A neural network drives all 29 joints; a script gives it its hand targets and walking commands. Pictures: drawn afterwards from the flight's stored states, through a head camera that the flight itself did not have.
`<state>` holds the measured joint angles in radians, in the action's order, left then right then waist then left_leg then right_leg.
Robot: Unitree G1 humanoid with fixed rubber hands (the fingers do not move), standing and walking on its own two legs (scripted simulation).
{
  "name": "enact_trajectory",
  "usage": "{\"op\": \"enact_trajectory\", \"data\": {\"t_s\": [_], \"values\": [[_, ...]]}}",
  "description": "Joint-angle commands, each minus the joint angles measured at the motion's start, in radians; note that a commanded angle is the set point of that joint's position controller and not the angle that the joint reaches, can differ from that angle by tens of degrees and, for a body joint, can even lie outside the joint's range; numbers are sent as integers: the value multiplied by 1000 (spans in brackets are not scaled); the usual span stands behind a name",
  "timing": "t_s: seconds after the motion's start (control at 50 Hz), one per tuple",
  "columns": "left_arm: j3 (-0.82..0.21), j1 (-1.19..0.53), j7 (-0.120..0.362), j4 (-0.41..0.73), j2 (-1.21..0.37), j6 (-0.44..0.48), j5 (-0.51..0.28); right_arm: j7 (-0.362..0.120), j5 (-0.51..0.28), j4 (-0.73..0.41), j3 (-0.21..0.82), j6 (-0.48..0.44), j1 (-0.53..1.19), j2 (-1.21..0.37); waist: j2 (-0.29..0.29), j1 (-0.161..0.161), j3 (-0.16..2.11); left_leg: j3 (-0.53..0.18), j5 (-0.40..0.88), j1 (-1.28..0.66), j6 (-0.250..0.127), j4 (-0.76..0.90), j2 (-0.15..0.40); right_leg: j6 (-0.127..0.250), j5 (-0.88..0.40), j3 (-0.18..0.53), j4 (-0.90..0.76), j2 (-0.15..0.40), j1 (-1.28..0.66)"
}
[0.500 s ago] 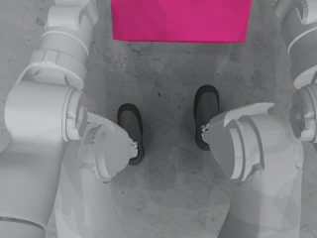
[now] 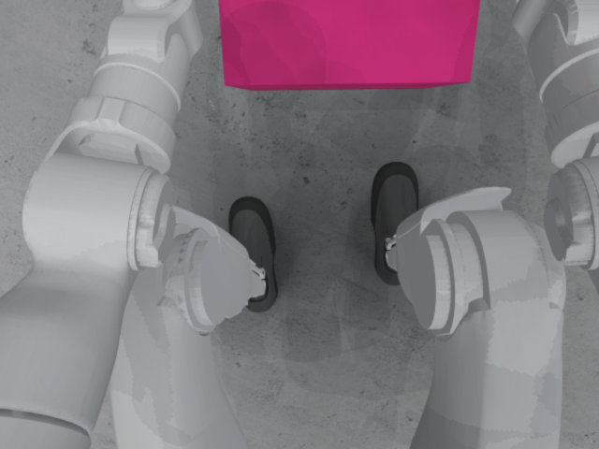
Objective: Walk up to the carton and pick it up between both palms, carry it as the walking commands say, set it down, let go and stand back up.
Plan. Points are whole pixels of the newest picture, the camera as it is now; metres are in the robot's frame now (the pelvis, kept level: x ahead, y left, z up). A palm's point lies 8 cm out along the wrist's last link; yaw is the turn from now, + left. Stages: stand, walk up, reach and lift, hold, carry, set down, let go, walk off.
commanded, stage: reach and lift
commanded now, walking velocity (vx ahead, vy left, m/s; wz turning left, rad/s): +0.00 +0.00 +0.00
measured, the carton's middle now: (342, 16) +0.50 -0.06 -0.29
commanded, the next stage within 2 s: none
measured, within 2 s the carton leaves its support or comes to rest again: leaves its support in 0.04 s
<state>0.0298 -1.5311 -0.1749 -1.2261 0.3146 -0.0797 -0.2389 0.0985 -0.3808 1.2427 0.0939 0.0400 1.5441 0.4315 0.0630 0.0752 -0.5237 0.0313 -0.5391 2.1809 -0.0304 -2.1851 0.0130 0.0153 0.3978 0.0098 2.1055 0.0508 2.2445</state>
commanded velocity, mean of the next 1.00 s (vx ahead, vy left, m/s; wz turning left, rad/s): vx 0.00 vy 0.00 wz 0.00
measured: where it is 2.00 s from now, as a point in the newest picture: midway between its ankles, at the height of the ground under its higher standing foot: (324, 259)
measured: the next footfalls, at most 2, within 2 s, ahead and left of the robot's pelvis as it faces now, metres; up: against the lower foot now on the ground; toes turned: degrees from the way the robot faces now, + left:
none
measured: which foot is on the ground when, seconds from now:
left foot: down 0.00-1.00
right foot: down 0.00-1.00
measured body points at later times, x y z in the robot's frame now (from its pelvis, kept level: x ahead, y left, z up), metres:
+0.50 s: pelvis -0.01 +0.00 +0.00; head +0.34 -0.03 +0.27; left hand +0.55 +0.13 -0.15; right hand +0.54 -0.21 -0.14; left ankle +0.13 +0.11 -0.34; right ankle +0.16 -0.12 -0.34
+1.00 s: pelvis -0.02 +0.00 +0.01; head +0.29 -0.03 +0.32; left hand +0.54 +0.13 -0.09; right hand +0.53 -0.21 -0.08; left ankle +0.13 +0.11 -0.34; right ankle +0.16 -0.13 -0.34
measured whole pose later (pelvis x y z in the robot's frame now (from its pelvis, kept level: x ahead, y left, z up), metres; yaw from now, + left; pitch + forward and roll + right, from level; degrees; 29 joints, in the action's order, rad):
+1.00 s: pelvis -0.02 +0.00 +0.01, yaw +0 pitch +17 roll +1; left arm 0.03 -1.43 -0.28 -1.13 0.30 -0.23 -0.25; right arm 0.29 -0.26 1.14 0.01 0.22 1.49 0.32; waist 0.03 0.07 -0.52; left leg 0.03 -0.54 1.94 -0.02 -2.18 0.00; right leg 0.01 0.40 0.02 2.11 0.04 2.01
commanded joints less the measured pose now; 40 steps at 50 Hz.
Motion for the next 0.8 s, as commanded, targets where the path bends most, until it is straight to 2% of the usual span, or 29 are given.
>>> {"op": "enact_trajectory", "data": {"t_s": [0.0, 0.02, 0.04, 0.06, 0.08, 0.1, 0.12, 0.16, 0.22, 0.24, 0.3, 0.36, 0.38, 0.4, 0.42, 0.44, 0.46, 0.48, 0.52, 0.54, 0.58, 0.6, 0.62, 0.64, 0.66, 0.68, 0.7, 0.76, 0.78], "values": [[-297, -623, 225, 531, -862, 60, -147, -192, -53, -505, 224, -12, 516, -941, -117, -11, 1938, 26, 319, -662, 5, 126, -134, -20, -352, -64, -46, -127, -961], [-301, -656, 214, 617, -845, 64, -150, -186, -72, -577, 244, -15, 532, -950, -104, -42, 2026, 33, 341, -691, 12, 132, -138, -17, -392, -50, -47, -131, -1024], [-300, -658, 219, 608, -848, 63, -155, -179, -64, -570, 226, -11, 533, -951, -121, -20, 2038, 28, 324, -674, 7, 137, -140, -18, -383, -58, -53, -133, -1033], [-299, -666, 216, 600, -845, 61, -145, -180, -62, -566, 233, -6, 547, -962, -102, -44, 2034, 39, 327, -691, 9, 140, -142, -20, -378, -51, -62, -132, -1032], [-306, -673, 214, 610, -857, 59, -148, -178, -49, -542, 235, 2, 530, -975, -121, -35, 2015, 33, 317, -683, 5, 148, -139, -19, -374, -58, -54, -136, -1013], [-295, -660, 214, 603, -849, 50, -140, -181, -55, -590, 245, 2, 555, -970, -105, -54, 2026, 45, 291, -688, 13, 152, -137, -13, -351, -41, -69, -134, -1038], [-290, -685, 219, 557, -851, 46, -134, -183, -43, -513, 222, 8, 558, -968, -96, -40, 1916, 39, 203, -623, 12, 177, -137, -9, -265, -49, -87, -130, -988], [-286, -707, 234, 539, -878, 35, -135, -190, -11, -463, 200, 28, 542, -992, -84, -18, 1842, 42, 141, -605, 11, 194, -134, -4, -203, -50, -104, -129, -936], [-286, -763, 245, 595, -913, 25, -128, -202, 22, -458, 156, 41, 542, -1026, -63, 17, 1873, 39, 103, -644, 11, 220, -134, 7, -159, -60, -125, -130, -929], [-291, -730, 249, 539, -936, 19, -126, -204, 28, -435, 146, 41, 544, -1019, -56, 35, 1835, 33, 74, -624, 17, 217, -134, 11, -138, -62, -126, -130, -887], [-313, -789, 253, 604, -956, 18, -142, -206, 46, -436, 120, 49, 539, -1050, -11, 64, 1897, 28, 112, -692, 23, 230, -137, 17, -162, -66, -127, -129, -889], [-315, -763, 263, 605, -992, 11, -132, -209, 50, -486, 118, 49, 527, -1083, -13, 55, 1947, 33, 143, -695, 22, 220, -148, 10, -196, -63, -127, -135, -925], [-313, -790, 263, 657, -980, 16, -143, -210, 46, -527, 112, 50, 546, -1089, -28, 67, 2002, 29, 163, -722, 19, 226, -149, 7, -214, -70, -128, -140, -943], [-321, -794, 260, 679, -985, 17, -140, -209, 43, -506, 121, 54, 524, -1103, -20, 50, 2024, 37, 176, -717, 22, 217, -154, 8, -231, -67, -124, -135, -965], [-323, -793, 261, 703, -984, 13, -144, -208, 36, -558, 131, 54, 545, -1109, -27, 49, 2090, 36, 204, -744, 22, 225, -153, 8, -267, -65, -122, -137, -1013], [-336, -799, 261, 721, -998, 11, -146, -210, 34, -545, 133, 62, 532, -1108, -20, 58, 2097, 40, 203, -755, 23, 222, -152, 3, -265, -69, -123, -139, -1013], [-328, -797, 261, 661, -1009, 6, -146, -208, 48, -512, 123, 59, 543, -1091, -27, 67, 2033, 33, 168, -733, 21, 228, -153, 4, -219, -79, -124, -135, -956], [-321, -776, 262, 719, -1010, 4, -138, -210, 37, -596, 128, 56, 549, -1109, -15, 50, 2099, 41, 191, -770, 25, 229, -155, 8, -237, -65, -128, -141, -992], [-325, -805, 261, 710, -1006, -1, -138, -210, 43, -569, 136, 62, 552, -1106, -32, 52, 2097, 36, 171, -746, 22, 233, -154, 5, -223, -65, -131, -134, -1011], [-302, -783, 264, 722, -1009, -2, -127, -212, 34, -610, 139, 63, 577, -1112, -32, 27, 2103, 46, 176, -741, 19, 235, -159, 6, -225, -61, -136, -139, -1031], [-294, -776, 263, 724, -1012, -8, -119, -213, 23, -644, 152, 68, 609, -1122, -54, 11, 2128, 44, 170, -757, 9, 242, -156, -4, -215, -68, -131, -139, -1027], [-286, -757, 260, 659, -1018, -14, -117, -211, 32, -617, 160, 66, 611, -1095, -59, 5, 2081, 46, 147, -740, 14, 240, -155, 0, -188, -59, -140, -133, -1017], [-269, -754, 267, 659, -1013, -18, -105, -218, 28, -620, 159, 72, 612, -1121, -64, -10, 2066, 52, 120, -739, 12, 251, -150, -4, -156, -55, -154, -134, -1011], [-268, -757, 269, 644, -1034, -20, -109, -221, 33, -618, 155, 74, 612, -1119, -71, 3, 2052, 49, 108, -731, 11, 253, -152, -3, -148, -63, -153, -135, -993], [-262, -783, 271, 716, -1020, -16, -106, -222, 32, -633, 153, 84, 593, -1147, -72, 0, 2114, 53, 133, -752, 11, 262, -152, 0, -175, -61, -158, -138, -1043], [-270, -781, 269, 711, -1028, -20, -102, -224, 27, -611, 156, 88, 581, -1154, -67, -11, 2120, 54, 128, -765, 8, 264, -152, -8, -164, -66, -156, -139, -1043], [-271, -787, 271, 727, -1039, -30, -107, -221, 29, -659, 154, 92, 601, -1154, -66, 1, 2178, 60, 129, -784, 14, 271, -156, -2, -173, -62, -175, -146, -1086], [-260, -752, 278, 698, -1066, -43, -88, -231, 34, -629, 158, 108, 586, -1181, -64, -14, 2134, 61, 89, -779, 8, 292, -154, -4, -123, -63, -181, -143, -1043], [-243, -736, 284, 677, -1082, -48, -80, -238, 54, -609, 136, 113, 588, -1188, -71, 0, 2107, 56, 70, -762, 8, 309, -157, -1, -95, -72, -197, -145, -1026]]}}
